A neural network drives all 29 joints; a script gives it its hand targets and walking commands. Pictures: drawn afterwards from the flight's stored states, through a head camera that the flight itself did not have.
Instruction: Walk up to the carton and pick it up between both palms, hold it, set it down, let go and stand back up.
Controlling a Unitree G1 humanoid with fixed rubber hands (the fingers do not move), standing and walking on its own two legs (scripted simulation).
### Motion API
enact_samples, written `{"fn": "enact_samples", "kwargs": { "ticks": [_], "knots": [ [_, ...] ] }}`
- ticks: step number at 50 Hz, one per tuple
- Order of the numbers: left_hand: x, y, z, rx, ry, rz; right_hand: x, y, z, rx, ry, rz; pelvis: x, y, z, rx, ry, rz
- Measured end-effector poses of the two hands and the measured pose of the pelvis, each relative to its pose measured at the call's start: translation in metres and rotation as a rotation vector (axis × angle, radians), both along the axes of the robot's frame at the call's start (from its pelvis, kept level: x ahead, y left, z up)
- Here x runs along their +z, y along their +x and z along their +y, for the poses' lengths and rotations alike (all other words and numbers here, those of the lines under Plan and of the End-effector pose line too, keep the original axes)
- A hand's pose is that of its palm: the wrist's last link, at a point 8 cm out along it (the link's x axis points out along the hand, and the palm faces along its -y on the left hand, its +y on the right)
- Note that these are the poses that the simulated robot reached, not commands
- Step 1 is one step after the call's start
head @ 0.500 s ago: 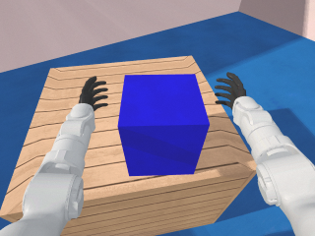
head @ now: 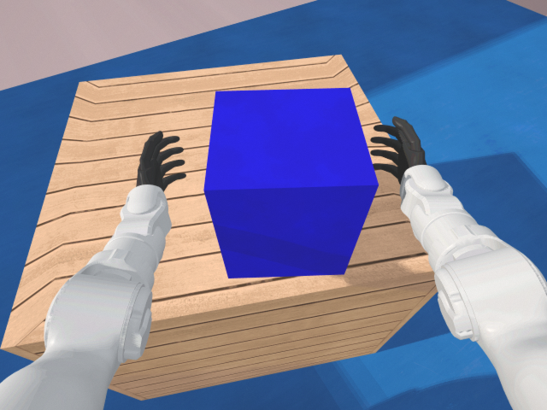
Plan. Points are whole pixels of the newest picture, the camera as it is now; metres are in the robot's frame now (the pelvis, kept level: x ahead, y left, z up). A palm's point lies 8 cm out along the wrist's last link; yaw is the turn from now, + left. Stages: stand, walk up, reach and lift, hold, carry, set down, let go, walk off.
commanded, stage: reach and lift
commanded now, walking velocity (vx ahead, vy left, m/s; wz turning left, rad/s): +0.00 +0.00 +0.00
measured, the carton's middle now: (284, 189) +0.46 +0.02 +0.04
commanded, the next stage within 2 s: none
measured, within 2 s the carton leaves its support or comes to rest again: neither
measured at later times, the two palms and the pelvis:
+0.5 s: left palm (178, 169) +0.45 +0.18 +0.09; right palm (380, 161) +0.48 -0.13 +0.10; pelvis +0.02 +0.00 +0.01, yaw +0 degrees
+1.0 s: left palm (185, 177) +0.44 +0.17 +0.09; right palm (383, 166) +0.47 -0.13 +0.10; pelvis +0.04 -0.02 +0.02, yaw +4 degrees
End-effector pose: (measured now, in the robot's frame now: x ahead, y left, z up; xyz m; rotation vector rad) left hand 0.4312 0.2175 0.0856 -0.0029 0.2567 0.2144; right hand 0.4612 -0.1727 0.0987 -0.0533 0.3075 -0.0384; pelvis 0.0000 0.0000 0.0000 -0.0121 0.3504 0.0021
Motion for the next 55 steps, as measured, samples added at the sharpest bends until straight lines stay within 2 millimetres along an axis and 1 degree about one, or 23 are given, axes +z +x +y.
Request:
{"fn": "enact_samples", "kwargs": {
  "ticks": [4, 7, 12, 16, 27, 32, 35, 41, 46, 55],
  "knots": [
    [-0.009, 0.005, -0.007, -0.016, -0.008, -0.007, -0.012, 0.000, 0.001, 0.005, 0.003, 0.010, -0.002, 0.000, 0.002, -0.003, -0.003, 0.035],
    [-0.011, 0.010, -0.016, -0.031, -0.014, -0.026, -0.015, 0.004, 0.006, 0.017, 0.008, -0.004, -0.002, 0.001, 0.003, -0.007, -0.004, 0.058],
    [-0.008, 0.019, -0.034, -0.055, -0.027, -0.045, -0.014, 0.012, 0.024, 0.044, 0.008, -0.034, -0.001, 0.005, 0.004, -0.014, -0.004, 0.077],
    [-0.003, 0.022, -0.041, -0.057, -0.024, -0.050, -0.010, 0.016, 0.037, 0.034, 0.008, -0.045, 0.004, 0.010, 0.004, -0.012, -0.003, 0.061],
    [0.010, 0.023, -0.039, -0.014, 0.020, -0.052, -0.003, 0.017, 0.041, -0.004, 0.004, -0.044, 0.013, 0.025, 0.000, 0.000, 0.002, -0.023],
    [0.006, 0.019, -0.049, -0.027, 0.016, -0.051, -0.003, 0.014, 0.041, -0.006, 0.005, -0.055, 0.016, 0.030, -0.005, 0.010, 0.006, -0.059],
    [0.005, 0.018, -0.050, -0.014, 0.013, -0.060, -0.002, 0.012, 0.040, -0.005, -0.005, -0.066, 0.017, 0.033, -0.008, 0.018, 0.010, -0.077],
    [0.008, 0.014, -0.050, -0.039, 0.067, -0.055, 0.000, 0.008, 0.039, 0.010, -0.039, -0.086, 0.020, 0.036, -0.015, 0.054, 0.020, -0.143],
    [0.008, 0.011, -0.050, -0.043, 0.064, -0.044, 0.000, 0.004, 0.039, 0.006, -0.031, -0.098, 0.021, 0.041, -0.019, 0.062, 0.028, -0.183],
    [0.006, 0.012, -0.050, -0.044, 0.054, -0.029, -0.002, 0.005, 0.038, 0.005, -0.027, -0.104, 0.021, 0.046, -0.020, 0.067, 0.032, -0.214]
  ]
}}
